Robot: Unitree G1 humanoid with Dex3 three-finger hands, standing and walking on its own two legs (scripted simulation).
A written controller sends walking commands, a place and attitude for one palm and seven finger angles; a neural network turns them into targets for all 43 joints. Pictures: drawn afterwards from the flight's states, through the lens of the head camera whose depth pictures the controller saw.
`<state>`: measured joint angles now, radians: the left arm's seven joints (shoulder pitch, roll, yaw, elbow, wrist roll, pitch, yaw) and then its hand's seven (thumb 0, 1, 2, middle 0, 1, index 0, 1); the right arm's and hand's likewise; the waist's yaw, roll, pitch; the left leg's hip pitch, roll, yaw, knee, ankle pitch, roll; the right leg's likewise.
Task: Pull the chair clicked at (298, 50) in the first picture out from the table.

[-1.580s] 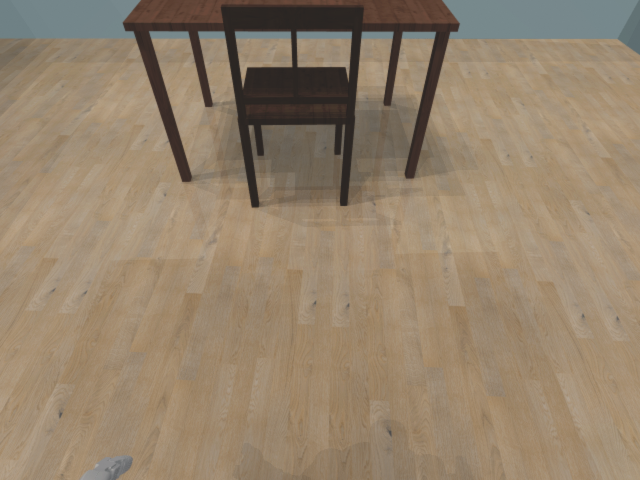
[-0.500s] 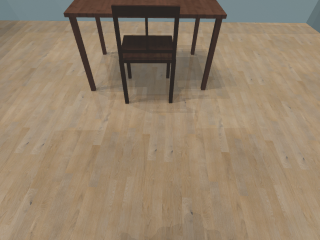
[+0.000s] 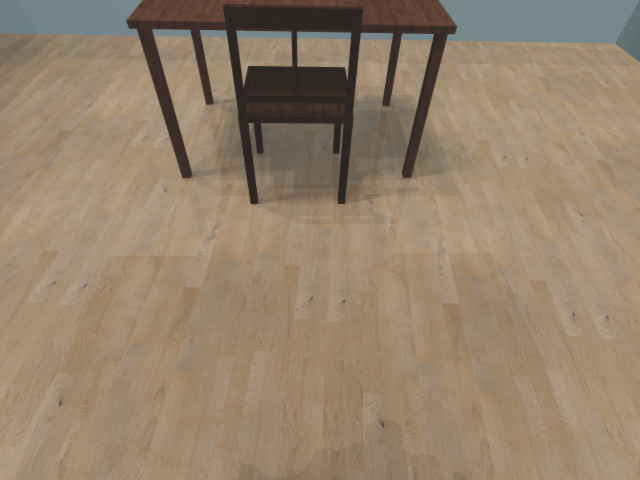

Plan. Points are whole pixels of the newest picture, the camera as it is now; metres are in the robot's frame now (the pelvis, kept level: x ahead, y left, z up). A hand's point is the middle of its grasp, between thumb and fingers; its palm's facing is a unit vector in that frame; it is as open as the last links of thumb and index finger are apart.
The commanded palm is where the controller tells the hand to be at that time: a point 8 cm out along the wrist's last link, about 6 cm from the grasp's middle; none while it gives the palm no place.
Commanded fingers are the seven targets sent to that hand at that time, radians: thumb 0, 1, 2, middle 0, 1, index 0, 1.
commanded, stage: walk to a spot facing it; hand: left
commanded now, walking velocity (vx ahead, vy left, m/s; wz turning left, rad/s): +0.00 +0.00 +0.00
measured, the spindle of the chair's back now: (294, 63) +1.40 +0.16 -0.12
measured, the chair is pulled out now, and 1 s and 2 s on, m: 0.00 0.00 0.00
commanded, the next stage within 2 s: turn to face it in 1.68 s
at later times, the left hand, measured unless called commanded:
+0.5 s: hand out of the picture +0.10 +0.16 -0.19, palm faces -0.11 -0.97 -0.20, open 7.4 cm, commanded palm none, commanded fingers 0.00 0.90 0.90 -0.20 -0.30 -0.20 -0.30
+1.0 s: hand (227, 383) +0.31 +0.18 -0.21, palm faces -0.20 -0.97 -0.14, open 7.3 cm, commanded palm none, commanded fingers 0.00 0.90 0.90 -0.20 -0.30 -0.20 -0.30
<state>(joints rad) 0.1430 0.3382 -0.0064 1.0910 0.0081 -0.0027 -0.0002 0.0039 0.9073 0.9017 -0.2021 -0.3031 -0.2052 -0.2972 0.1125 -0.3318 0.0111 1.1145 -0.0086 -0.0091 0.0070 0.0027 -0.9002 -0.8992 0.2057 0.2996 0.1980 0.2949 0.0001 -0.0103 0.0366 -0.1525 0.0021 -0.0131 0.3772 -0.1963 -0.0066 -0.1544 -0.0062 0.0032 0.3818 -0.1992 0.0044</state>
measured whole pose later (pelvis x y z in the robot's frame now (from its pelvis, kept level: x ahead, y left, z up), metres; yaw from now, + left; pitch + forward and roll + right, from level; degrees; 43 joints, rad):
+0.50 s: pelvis +0.09 -0.03 -0.03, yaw -8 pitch -1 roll +0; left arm 0.34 0.19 0.04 1.05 0.02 -0.03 -0.03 0.01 0.91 0.90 -0.20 -0.30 -0.20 -0.30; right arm 0.35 -0.21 -0.02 1.12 -0.02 -0.02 0.00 0.00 -0.90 -0.90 0.21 0.30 0.20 0.29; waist 0.00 0.02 0.04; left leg -0.19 0.10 0.10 0.80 -0.49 -0.02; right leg -0.28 0.01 -0.08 0.67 -0.35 -0.04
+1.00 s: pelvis +0.31 +0.00 -0.02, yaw -17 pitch -2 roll -1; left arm 0.38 0.18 0.06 1.12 0.02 -0.03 0.01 0.01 0.91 0.90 -0.20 -0.30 -0.20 -0.30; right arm 0.15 -0.12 -0.03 1.00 -0.03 -0.07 0.01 0.00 -0.90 -0.90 0.20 0.30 0.20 0.29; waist 0.02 -0.05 0.06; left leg -0.36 0.06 0.20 0.65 -0.26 0.08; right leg -0.33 -0.03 0.01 1.24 -0.40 -0.04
